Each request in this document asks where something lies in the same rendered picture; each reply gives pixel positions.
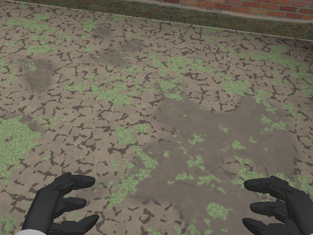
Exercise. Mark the robot left hand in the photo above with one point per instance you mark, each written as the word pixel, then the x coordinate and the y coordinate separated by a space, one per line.
pixel 49 203

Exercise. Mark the robot right hand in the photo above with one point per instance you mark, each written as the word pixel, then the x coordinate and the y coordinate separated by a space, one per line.
pixel 296 213

